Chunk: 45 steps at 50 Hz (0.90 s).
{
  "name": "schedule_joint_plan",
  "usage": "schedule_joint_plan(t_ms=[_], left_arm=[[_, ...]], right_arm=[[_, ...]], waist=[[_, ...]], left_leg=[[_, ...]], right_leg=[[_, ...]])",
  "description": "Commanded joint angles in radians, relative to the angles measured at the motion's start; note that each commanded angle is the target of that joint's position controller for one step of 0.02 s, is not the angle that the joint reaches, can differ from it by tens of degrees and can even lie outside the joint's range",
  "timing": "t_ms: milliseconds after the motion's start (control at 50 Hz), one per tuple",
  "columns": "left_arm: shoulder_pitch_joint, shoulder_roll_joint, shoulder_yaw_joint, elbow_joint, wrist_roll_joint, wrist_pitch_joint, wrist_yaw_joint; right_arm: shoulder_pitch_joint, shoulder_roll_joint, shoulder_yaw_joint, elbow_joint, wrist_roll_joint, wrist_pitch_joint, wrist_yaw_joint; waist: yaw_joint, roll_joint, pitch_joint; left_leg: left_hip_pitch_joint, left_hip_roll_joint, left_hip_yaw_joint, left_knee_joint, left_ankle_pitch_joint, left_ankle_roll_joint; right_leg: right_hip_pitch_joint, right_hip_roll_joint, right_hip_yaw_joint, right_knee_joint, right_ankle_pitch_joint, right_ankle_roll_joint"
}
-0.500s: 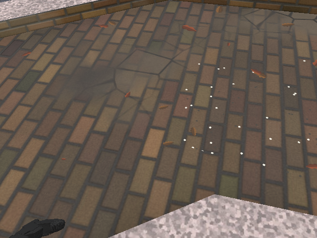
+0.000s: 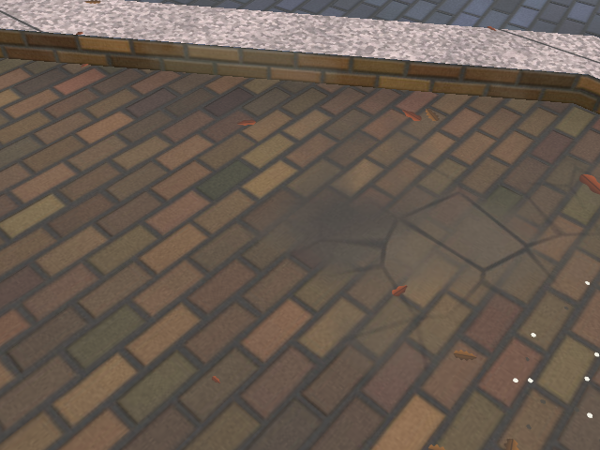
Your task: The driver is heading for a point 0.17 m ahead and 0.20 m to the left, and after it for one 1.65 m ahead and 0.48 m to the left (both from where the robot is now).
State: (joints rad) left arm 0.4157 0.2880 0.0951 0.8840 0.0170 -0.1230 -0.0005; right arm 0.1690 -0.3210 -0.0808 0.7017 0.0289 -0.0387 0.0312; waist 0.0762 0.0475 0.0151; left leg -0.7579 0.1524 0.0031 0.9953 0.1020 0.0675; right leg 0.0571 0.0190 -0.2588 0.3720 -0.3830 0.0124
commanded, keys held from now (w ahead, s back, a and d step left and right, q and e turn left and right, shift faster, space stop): w+q+shift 0.04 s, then q+shift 0.60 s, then e+shift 0.36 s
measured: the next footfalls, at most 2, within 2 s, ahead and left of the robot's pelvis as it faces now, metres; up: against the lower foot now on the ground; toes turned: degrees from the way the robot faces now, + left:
left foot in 0.20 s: +0.35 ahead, +0.10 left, -0.14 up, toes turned +12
right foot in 0.56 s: +0.60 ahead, +0.01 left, -0.14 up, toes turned +45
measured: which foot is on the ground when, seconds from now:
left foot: up 0.00-0.18, down 0.20-0.56, up 0.58-0.84, down 0.86-1.00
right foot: down 0.00-0.18, up 0.20-0.54, down 0.56-0.88, up 0.90-1.00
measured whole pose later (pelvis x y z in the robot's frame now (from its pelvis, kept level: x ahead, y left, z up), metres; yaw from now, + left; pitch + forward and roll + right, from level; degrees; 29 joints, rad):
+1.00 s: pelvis +0.44 +0.04 -0.13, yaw +35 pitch +2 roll -1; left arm 0.31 0.31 0.10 0.68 -0.02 0.03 0.01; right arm 0.16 -0.21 -0.03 0.66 -0.03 0.01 -0.02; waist 0.04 -0.03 0.01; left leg -0.29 0.02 0.03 0.53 -0.28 0.01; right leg -0.56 0.03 0.05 1.03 -0.41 0.07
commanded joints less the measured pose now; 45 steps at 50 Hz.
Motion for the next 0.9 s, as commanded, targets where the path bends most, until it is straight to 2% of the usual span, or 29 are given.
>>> schedule_joint_plan(t_ms=[20,60,100,140,180,200,220,240,260,280,300,320,340,360,400,420,460,540,560,580,600,640,680,720,760,840,860,880,900], left_arm=[[-0.092,0.099,0.013,-0.075,-0.024,-0.024,0.017],[-0.097,0.118,0.015,-0.085,0.002,-0.002,0.039],[-0.099,0.128,0.013,-0.103,-0.014,0.019,0.044],[-0.140,0.164,0.010,-0.134,-0.053,0.022,0.035],[-0.210,0.134,-0.008,-0.144,-0.074,0.016,0.002],[-0.247,0.089,-0.012,-0.116,-0.104,0.011,-0.007],[-0.180,-0.043,-0.039,-0.200,-0.035,-0.010,-0.004],[-0.104,-0.040,-0.065,-0.279,-0.014,-0.028,-0.002],[-0.163,0.014,-0.061,-0.299,-0.016,-0.027,0.008],[-0.220,0.030,-0.053,-0.293,-0.010,-0.019,0.024],[-0.235,0.013,-0.058,-0.347,-0.057,-0.009,0.031],[-0.239,0.071,-0.049,-0.330,-0.066,0.011,0.040],[-0.279,0.151,-0.025,-0.319,-0.060,0.037,0.049],[-0.327,0.146,-0.021,-0.328,-0.029,0.063,0.067],[-0.366,0.065,-0.032,-0.356,0.016,0.054,0.071],[-0.391,0.026,-0.038,-0.364,-0.001,0.054,0.057],[-0.422,-0.004,-0.042,-0.379,-0.028,0.067,0.044],[-0.342,0.058,-0.001,-0.343,-0.019,0.068,0.038],[-0.270,0.070,0.004,-0.318,-0.010,0.064,0.039],[-0.233,0.099,0.002,-0.334,0.012,0.074,0.043],[-0.239,0.131,0.010,-0.332,0.019,0.082,0.031],[-0.325,0.042,0.001,-0.355,0.007,0.090,0.032],[-0.376,0.076,0.000,-0.350,0.009,0.110,0.033],[-0.359,0.103,0.003,-0.324,0.019,0.115,0.023],[-0.330,0.074,-0.005,-0.300,0.003,0.119,0.001],[-0.236,0.124,0.009,-0.284,-0.031,0.132,-0.004],[-0.221,0.123,0.007,-0.285,-0.031,0.125,-0.006],[-0.251,0.088,0.000,-0.322,-0.041,0.115,-0.008],[-0.269,0.106,0.005,-0.341,-0.046,0.104,-0.003]], right_arm=[[0.023,-0.026,-0.012,-0.032,0.017,-0.008,0.041],[-0.065,-0.045,-0.016,-0.066,0.002,-0.021,0.079],[-0.056,-0.017,-0.016,-0.054,-0.011,-0.025,0.096],[0.179,-0.069,-0.047,0.024,-0.007,-0.003,0.078],[0.489,-0.168,-0.105,0.126,-0.016,0.041,0.036],[0.560,-0.140,-0.090,0.179,-0.042,0.033,0.018],[0.509,-0.223,-0.074,0.180,-0.088,0.006,0.021],[0.481,-0.231,-0.070,0.138,-0.085,-0.018,0.032],[0.423,-0.206,-0.074,0.091,-0.049,-0.013,0.030],[0.336,-0.176,-0.062,0.059,-0.014,-0.007,0.027],[0.246,-0.253,-0.072,0.041,-0.019,-0.005,0.012],[0.151,-0.249,-0.070,-0.004,-0.049,-0.020,0.007],[0.113,-0.167,-0.042,-0.042,-0.060,-0.029,-0.009],[0.083,-0.150,-0.031,-0.047,-0.045,-0.019,-0.034],[0.075,-0.159,-0.038,-0.045,-0.024,0.014,-0.084],[0.085,-0.145,-0.037,-0.039,-0.017,0.032,-0.100],[0.098,-0.132,-0.040,-0.030,0.008,0.052,-0.113],[0.047,-0.037,-0.034,-0.092,0.005,0.056,-0.099],[0.078,0.033,-0.014,-0.101,0.000,0.057,-0.088],[0.207,0.104,0.004,-0.094,-0.020,0.058,-0.085],[0.291,-0.005,-0.012,-0.142,-0.004,0.050,-0.061],[0.127,-0.143,-0.051,-0.120,-0.002,0.070,-0.059],[0.083,-0.090,-0.032,-0.119,-0.021,0.094,-0.056],[0.081,-0.001,0.004,-0.112,-0.027,0.083,-0.045],[0.061,0.055,0.033,-0.100,-0.045,0.067,-0.036],[0.070,-0.030,0.002,-0.089,-0.043,0.056,-0.025],[0.099,-0.086,-0.011,-0.103,-0.052,0.056,-0.034],[0.113,-0.170,-0.033,-0.087,-0.084,0.057,-0.041],[0.098,-0.176,-0.042,-0.083,-0.095,0.057,-0.044]], waist=[[-0.074,-0.030,0.127],[-0.068,-0.014,0.180],[-0.065,0.004,0.125],[-0.160,-0.019,0.036],[-0.297,-0.005,-0.079],[-0.377,0.172,0.042],[-0.207,0.371,0.018],[-0.159,0.259,-0.279],[-0.168,0.053,-0.414],[-0.128,-0.177,-0.315],[-0.038,-0.132,-0.262],[-0.021,-0.156,-0.190],[-0.025,-0.234,-0.134],[-0.015,-0.271,-0.052],[-0.033,-0.165,-0.110],[-0.047,-0.089,-0.155],[-0.069,0.013,-0.198],[-0.034,0.109,-0.116],[-0.031,0.030,-0.153],[-0.091,-0.183,-0.222],[-0.161,-0.391,-0.299],[-0.096,-0.190,-0.138],[-0.105,-0.113,-0.085],[-0.113,-0.122,-0.095],[-0.093,-0.172,-0.124],[-0.108,-0.192,-0.092],[-0.124,-0.164,-0.102],[-0.123,0.037,-0.106],[-0.131,0.193,-0.104]], left_leg=[[-0.139,0.032,-0.080,-0.060,0.187,0.054],[-0.084,0.008,0.003,-0.320,0.376,0.052],[0.239,-0.073,0.111,-0.393,0.463,0.022],[0.459,-0.155,0.177,-0.388,0.432,-0.004],[0.807,-0.151,0.181,-0.535,0.543,0.062],[0.917,-0.091,0.063,-0.727,0.601,0.164],[1.177,-0.077,-0.090,-0.350,1.120,0.209],[1.305,0.056,-0.404,-0.329,1.073,0.388],[1.299,0.097,-0.516,-0.433,0.711,0.413],[1.085,0.077,-0.535,-0.477,0.555,0.372],[0.938,0.209,-0.883,-0.616,0.115,0.467],[0.759,0.294,-1.025,-0.617,0.141,0.479],[0.581,0.241,-0.894,-0.611,0.216,0.409],[0.336,0.083,-0.669,-0.628,0.258,0.331],[0.174,-0.130,-0.418,-0.576,0.291,0.215],[0.185,-0.179,-0.372,-0.551,0.260,0.169],[0.283,-0.186,-0.397,-0.527,0.152,0.119],[0.345,-0.197,-0.519,-0.407,-0.181,0.050],[0.260,-0.263,-0.448,-0.226,-0.481,0.005],[0.076,-0.392,-0.280,0.066,-0.861,-0.048],[-0.034,-0.311,-0.240,0.217,-0.874,-0.080],[-0.055,-0.194,-0.159,0.300,-0.618,-0.130],[0.103,-0.183,-0.093,0.269,-0.535,-0.138],[0.283,-0.203,-0.037,0.100,-0.545,-0.120],[0.397,-0.179,-0.030,-0.145,-0.553,-0.104],[0.641,-0.196,-0.012,-0.542,-0.350,-0.043],[0.750,-0.095,-0.091,-0.553,-0.350,0.000],[0.723,0.070,-0.239,-0.595,-0.475,0.076],[0.592,0.192,-0.375,-0.709,-0.501,0.170]], right_leg=[[0.028,-0.303,0.100,-0.092,0.312,-0.120],[0.012,-0.246,-0.036,-0.049,0.262,-0.046],[-0.119,-0.231,-0.081,0.084,0.373,-0.023],[-0.118,-0.236,-0.091,0.386,0.674,-0.005],[-0.189,-0.202,-0.052,0.937,0.780,0.029],[-0.455,-0.051,-0.033,1.467,-0.097,0.078],[-0.878,0.048,0.121,1.772,-0.562,0.091],[-0.969,0.044,0.337,1.754,-0.498,0.102],[-0.951,0.004,0.398,1.635,-0.441,0.081],[-0.901,-0.019,0.379,1.559,-0.371,0.070],[-1.015,0.002,0.402,1.512,-0.273,0.081],[-1.015,-0.056,0.465,1.472,-0.261,0.077],[-0.947,-0.077,0.506,1.279,-0.145,0.066],[-0.782,-0.065,0.456,1.040,-0.054,0.107],[-0.487,-0.004,0.386,0.608,0.238,0.130],[-0.396,0.044,0.361,0.497,0.354,0.134],[-0.366,0.099,0.363,0.348,0.393,0.137],[-0.288,0.049,0.432,0.075,0.440,0.076],[-0.118,-0.083,0.500,0.023,0.510,0.005],[0.085,-0.328,0.738,0.073,0.765,-0.128],[0.108,-0.511,1.043,-0.021,0.528,-0.278],[-0.091,-0.336,0.807,-0.060,0.145,-0.236],[-0.319,-0.231,0.645,-0.076,0.233,-0.208],[-0.446,-0.160,0.528,-0.088,0.340,-0.192],[-0.440,-0.136,0.509,-0.097,0.283,-0.191],[-0.512,-0.129,0.597,-0.087,-0.016,-0.142],[-0.602,-0.106,0.604,-0.044,-0.100,-0.083],[-0.697,-0.019,0.455,0.109,-0.097,-0.024],[-0.657,0.030,0.330,0.330,-0.099,0.006]])
Velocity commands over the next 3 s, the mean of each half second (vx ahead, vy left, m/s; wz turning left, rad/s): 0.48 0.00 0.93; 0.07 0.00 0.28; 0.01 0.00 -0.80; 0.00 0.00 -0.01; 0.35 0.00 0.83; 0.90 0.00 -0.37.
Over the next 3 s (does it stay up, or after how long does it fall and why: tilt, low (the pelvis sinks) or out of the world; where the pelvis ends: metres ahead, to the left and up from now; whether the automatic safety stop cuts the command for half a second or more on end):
stays up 0.95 0.44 -0.15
